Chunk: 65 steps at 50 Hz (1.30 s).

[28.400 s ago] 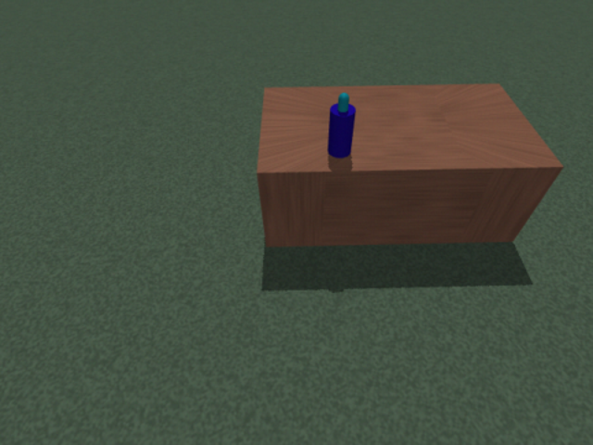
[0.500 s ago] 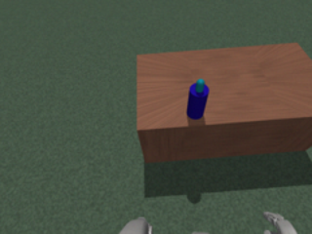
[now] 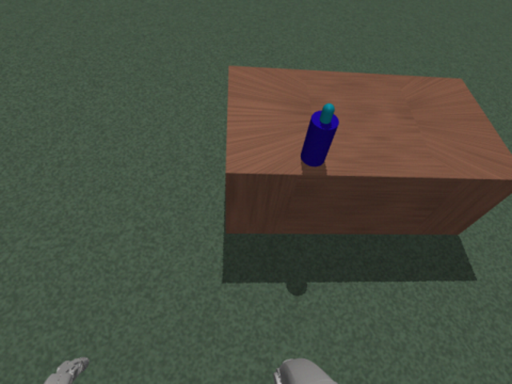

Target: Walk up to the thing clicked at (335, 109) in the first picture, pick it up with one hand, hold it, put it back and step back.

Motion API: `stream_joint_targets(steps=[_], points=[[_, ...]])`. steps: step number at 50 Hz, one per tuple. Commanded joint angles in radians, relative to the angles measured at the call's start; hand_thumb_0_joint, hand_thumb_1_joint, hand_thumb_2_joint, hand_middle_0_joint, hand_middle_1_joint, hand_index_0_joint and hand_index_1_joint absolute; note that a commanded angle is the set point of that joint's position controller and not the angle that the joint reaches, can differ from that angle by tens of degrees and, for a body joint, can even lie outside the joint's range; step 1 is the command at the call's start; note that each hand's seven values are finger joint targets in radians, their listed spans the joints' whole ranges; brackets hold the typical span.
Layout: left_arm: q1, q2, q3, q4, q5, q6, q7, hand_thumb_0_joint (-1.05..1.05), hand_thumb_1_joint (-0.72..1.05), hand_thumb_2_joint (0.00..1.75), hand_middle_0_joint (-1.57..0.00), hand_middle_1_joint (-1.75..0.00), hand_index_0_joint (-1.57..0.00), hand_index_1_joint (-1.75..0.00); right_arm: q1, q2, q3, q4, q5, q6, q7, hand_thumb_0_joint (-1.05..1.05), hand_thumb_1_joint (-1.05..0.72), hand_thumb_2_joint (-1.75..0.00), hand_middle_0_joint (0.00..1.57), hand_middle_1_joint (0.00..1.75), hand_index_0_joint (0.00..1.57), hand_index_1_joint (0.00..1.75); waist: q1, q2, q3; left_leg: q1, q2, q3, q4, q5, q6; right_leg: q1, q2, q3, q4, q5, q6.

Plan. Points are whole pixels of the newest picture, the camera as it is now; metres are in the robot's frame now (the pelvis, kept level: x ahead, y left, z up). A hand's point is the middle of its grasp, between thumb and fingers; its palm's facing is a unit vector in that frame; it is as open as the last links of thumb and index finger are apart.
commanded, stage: step back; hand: right
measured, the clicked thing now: (320, 133) +0.84 -0.22 -0.24
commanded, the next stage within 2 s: stand in 1.72 s
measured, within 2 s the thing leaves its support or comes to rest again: neither
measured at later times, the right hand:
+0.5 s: hand out of the picture -0.10 -0.31 -0.17, palm faces -0.06 +0.92 -0.39, open 7.4 cm
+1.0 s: hand out of the picture -0.15 -0.31 -0.14, palm faces -0.06 +0.92 -0.38, open 7.4 cm
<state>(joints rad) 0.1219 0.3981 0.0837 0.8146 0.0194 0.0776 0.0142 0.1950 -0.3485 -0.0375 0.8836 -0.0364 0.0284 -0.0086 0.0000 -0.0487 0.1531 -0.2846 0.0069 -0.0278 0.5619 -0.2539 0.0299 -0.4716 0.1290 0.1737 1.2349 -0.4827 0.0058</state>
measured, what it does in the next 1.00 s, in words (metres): walks backwards: right foot, then left foot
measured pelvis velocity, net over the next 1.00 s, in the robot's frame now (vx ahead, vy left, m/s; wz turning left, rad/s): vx -0.25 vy -0.05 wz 0.01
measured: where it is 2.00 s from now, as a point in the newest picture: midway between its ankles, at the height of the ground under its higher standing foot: outside the picture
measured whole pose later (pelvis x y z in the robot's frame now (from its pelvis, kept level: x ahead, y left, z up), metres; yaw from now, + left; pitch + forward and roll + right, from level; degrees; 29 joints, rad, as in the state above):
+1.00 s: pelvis -0.25 -0.05 +0.00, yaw +1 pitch -3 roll -1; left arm 0.25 0.36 0.06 0.97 0.05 -0.02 -0.01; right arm 0.18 -0.38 -0.05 0.93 -0.04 0.01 0.02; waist 0.05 0.02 0.06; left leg -0.34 0.02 -0.02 0.78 -0.46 0.01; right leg -0.18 0.00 0.01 0.54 -0.32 0.00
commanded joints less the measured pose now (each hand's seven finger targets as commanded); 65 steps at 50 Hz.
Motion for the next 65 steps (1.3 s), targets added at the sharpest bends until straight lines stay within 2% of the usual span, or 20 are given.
stream_joint_targets(steps=[1, 6, 10, 12, 13, 14, 18, 24, 28, 30, 31, 32, 35, 38, 42, 44, 46, 56, 59, 65], points=[[0.032, 0.151, 0.043, -0.072, 0.009, -0.031, 0.009, 0.00, 0.90, 0.90, -0.20, -0.30, -0.20, -0.30, 0.002, -0.249, -0.080, -0.091, 0.011, -0.030, -0.032, 0.00, -0.90, -0.90, 0.20, 0.30, 0.20, 0.30, -0.017, 0.184, -0.185, 0.300, 0.211, -0.193, -0.090, 0.513, 0.191, -0.096, -0.033, -0.001, -0.124, -0.009, 0.040], [0.055, 0.156, 0.032, -0.055, 0.010, -0.040, -0.002, 0.00, 0.90, 0.90, -0.20, -0.30, -0.20, -0.30, -0.009, -0.296, -0.089, -0.115, -0.001, -0.014, -0.023, 0.00, -0.90, -0.90, 0.20, 0.30, 0.20, 0.30, -0.035, 0.252, -0.260, 0.249, 0.245, -0.191, -0.090, 0.371, 0.206, 0.090, -0.107, -0.112, -0.444, -0.020, 0.034], [0.229, 0.160, 0.040, 0.032, 0.017, -0.041, -0.013, 0.00, 0.90, 0.90, -0.20, -0.30, -0.20, -0.30, -0.121, -0.315, -0.089, -0.141, 0.009, 0.007, -0.018, 0.00, -0.90, -0.90, 0.20, 0.30, 0.20, 0.30, 0.052, 0.233, -0.299, 0.066, 0.231, -0.164, -0.038, 0.215, 0.134, 0.328, -0.121, -0.167, -0.788, 0.188, -0.029], [0.197, 0.266, 0.074, 0.006, 0.038, -0.047, -0.015, 0.00, 0.90, 0.90, -0.20, -0.30, -0.20, -0.30, -0.114, -0.227, -0.062, -0.161, 0.020, 0.005, -0.015, 0.00, -0.90, -0.90, 0.20, 0.30, 0.20, 0.30, 0.053, -0.073, -0.216, -0.225, 0.017, -0.074, 0.177, -0.110, 0.015, 0.339, -0.331, 0.206, -0.870, 0.166, -0.115], [0.082, 0.363, 0.094, -0.038, 0.035, -0.038, -0.019, 0.00, 0.90, 0.90, -0.20, -0.30, -0.20, -0.30, -0.131, -0.219, -0.068, -0.164, 0.021, 0.005, -0.036, 0.00, -0.90, -0.90, 0.20, 0.30, 0.20, 0.30, 0.072, -0.239, -0.151, -0.222, -0.098, -0.037, 0.398, -0.356, -0.034, 0.119, -0.508, 0.332, -0.957, 0.134, -0.271], [0.009, 0.366, 0.093, -0.068, 0.033, -0.043, -0.013, 0.00, 0.90, 0.90, -0.20, -0.30, -0.20, -0.30, -0.107, -0.261, -0.087, -0.139, 0.017, 0.009, -0.044, 0.00, -0.90, -0.90, 0.20, 0.30, 0.20, 0.30, 0.053, -0.247, -0.078, -0.170, -0.055, -0.108, 0.563, -0.370, -0.040, -0.052, -0.566, 0.407, -1.002, 0.095, -0.318], [-0.083, 0.189, 0.058, -0.095, 0.027, -0.045, -0.002, 0.00, 0.90, 0.90, -0.20, -0.30, -0.20, -0.30, -0.003, -0.219, -0.060, -0.071, 0.026, 0.001, -0.034, 0.00, -0.90, -0.90, 0.20, 0.30, 0.20, 0.30, -0.020, -0.095, -0.082, -0.171, -0.138, -0.112, 0.629, -0.181, -0.036, 0.065, -0.295, -0.027, -0.848, 0.365, -0.148], [0.048, 0.196, 0.065, -0.103, 0.041, -0.037, 0.010, 0.00, 0.90, 0.90, -0.20, -0.30, -0.20, -0.30, 0.001, -0.206, -0.046, -0.087, 0.009, -0.034, -0.040, 0.00, -0.90, -0.90, 0.20, 0.30, 0.20, 0.30, 0.060, -0.182, -0.205, -0.227, -0.046, -0.013, 0.241, -0.279, -0.056, 0.455, -0.383, 0.039, -0.761, 0.472, -0.215], [0.048, 0.208, 0.050, -0.092, 0.019, -0.027, -0.007, 0.00, 0.90, 0.90, -0.20, -0.30, -0.20, -0.30, 0.115, -0.201, -0.058, -0.012, 0.002, -0.048, -0.031, 0.00, -0.90, -0.90, 0.20, 0.30, 0.20, 0.30, 0.023, -0.088, -0.258, 0.076, -0.063, 0.059, -0.218, -0.008, -0.009, 0.357, -0.332, -0.021, -0.615, 0.391, -0.140], [0.070, 0.120, 0.017, -0.093, 0.006, -0.028, -0.015, 0.00, 0.90, 0.90, -0.20, -0.30, -0.20, -0.30, 0.071, -0.303, -0.085, -0.019, -0.021, -0.053, -0.032, 0.00, -0.90, -0.90, 0.20, 0.30, 0.20, 0.30, 0.041, 0.228, -0.240, 0.256, 0.244, -0.405, -0.260, -0.014, 0.101, -0.032, -0.165, -0.140, -0.413, 0.010, -0.036], [-0.028, 0.173, 0.035, -0.095, 0.005, -0.031, -0.003, 0.00, 0.90, 0.90, -0.20, -0.30, -0.20, -0.30, 0.014, -0.376, -0.089, -0.044, -0.017, -0.050, -0.025, 0.00, -0.90, -0.90, 0.20, 0.30, 0.20, 0.30, -0.008, 0.232, -0.181, 0.015, 0.387, -0.505, -0.285, -0.120, 0.242, 0.011, -0.155, -0.115, -0.302, -0.118, -0.013], [-0.072, 0.214, 0.045, -0.089, 0.011, -0.034, -0.006, 0.00, 0.90, 0.90, -0.20, -0.30, -0.20, -0.30, -0.061, -0.371, -0.091, -0.066, -0.016, -0.059, -0.030, 0.00, -0.90, -0.90, 0.20, 0.30, 0.20, 0.30, -0.002, 0.222, -0.106, -0.159, 0.430, -0.548, -0.319, -0.170, 0.273, 0.104, -0.195, -0.035, -0.212, -0.100, -0.016], [0.021, 0.169, 0.032, -0.022, -0.007, -0.043, -0.026, 0.00, 0.90, 0.90, -0.20, -0.30, -0.20, -0.30, -0.118, -0.249, -0.048, -0.060, -0.015, -0.072, -0.031, 0.00, -0.90, -0.90, 0.20, 0.30, 0.20, 0.30, 0.057, 0.175, -0.097, -0.057, 0.209, -0.181, -0.202, 0.134, 0.145, 0.117, -0.128, -0.072, -0.270, 0.033, -0.023], [-0.011, 0.153, 0.025, -0.005, 0.003, -0.057, -0.039, 0.00, 0.90, 0.90, -0.20, -0.30, -0.20, -0.30, -0.051, -0.261, -0.064, -0.028, -0.016, -0.067, -0.013, 0.00, -0.90, -0.90, 0.20, 0.30, 0.20, 0.30, -0.009, 0.222, -0.077, 0.001, 0.152, -0.187, -0.248, -0.200, 0.098, 0.131, -0.129, -0.159, -0.507, 0.034, -0.012], [0.076, 0.137, 0.019, 0.060, 0.012, -0.103, -0.020, 0.00, 0.90, 0.90, -0.20, -0.30, -0.20, -0.30, -0.035, -0.272, -0.072, -0.031, -0.013, -0.038, 0.004, 0.00, -0.90, -0.90, 0.20, 0.30, 0.20, 0.30, 0.009, 0.229, -0.122, 0.016, 0.157, -0.134, -0.138, -0.215, 0.108, 0.295, -0.100, -0.215, -0.878, 0.122, -0.027], [0.162, 0.192, 0.037, 0.101, 0.026, -0.129, -0.002, 0.00, 0.90, 0.90, -0.20, -0.30, -0.20, -0.30, -0.052, -0.186, -0.051, -0.050, 0.002, -0.036, 0.007, 0.00, -0.90, -0.90, 0.20, 0.30, 0.20, 0.30, 0.048, 0.070, -0.189, -0.135, 0.084, -0.055, 0.099, -0.114, 0.043, 0.518, -0.211, 0.008, -0.941, 0.171, -0.061], [0.091, 0.324, 0.065, 0.077, 0.033, -0.136, 0.001, 0.00, 0.90, 0.90, -0.20, -0.30, -0.20, -0.30, -0.099, -0.205, -0.057, -0.065, -0.006, -0.038, 0.004, 0.00, -0.90, -0.90, 0.20, 0.30, 0.20, 0.30, 0.067, -0.079, -0.088, -0.277, 0.028, -0.044, 0.299, -0.298, -0.028, 0.334, -0.509, 0.377, -0.998, -0.123, -0.236], [0.007, 0.202, 0.003, 0.055, 0.015, -0.122, -0.020, 0.00, 0.90, 0.90, -0.20, -0.30, -0.20, -0.30, 0.020, -0.207, -0.084, 0.027, -0.006, -0.065, 0.030, 0.00, -0.90, -0.90, 0.20, 0.30, 0.20, 0.30, -0.037, -0.068, -0.106, 0.201, -0.008, 0.048, -0.091, -0.068, -0.016, 0.037, -0.282, -0.052, -0.771, 0.095, -0.114], [0.035, 0.208, 0.002, 0.065, 0.003, -0.114, -0.004, 0.00, 0.90, 0.90, -0.20, -0.30, -0.20, -0.30, 0.065, -0.370, -0.123, 0.023, -0.009, -0.073, 0.020, 0.00, -0.90, -0.90, 0.20, 0.30, 0.20, 0.30, -0.068, 0.187, -0.139, 0.185, 0.369, -0.521, -0.351, -0.463, 0.201, -0.094, -0.142, -0.119, -0.301, -0.107, -0.036], [0.107, 0.175, 0.005, 0.099, -0.001, -0.117, -0.016, 0.00, 0.90, 0.90, -0.20, -0.30, -0.20, -0.30, -0.021, -0.271, -0.092, 0.008, -0.001, -0.090, 0.007, 0.00, -0.90, -0.90, 0.20, 0.30, 0.20, 0.30, 0.008, 0.196, -0.123, 0.121, 0.242, -0.188, -0.233, 0.129, 0.137, 0.026, -0.189, -0.145, -0.387, 0.026, -0.027]])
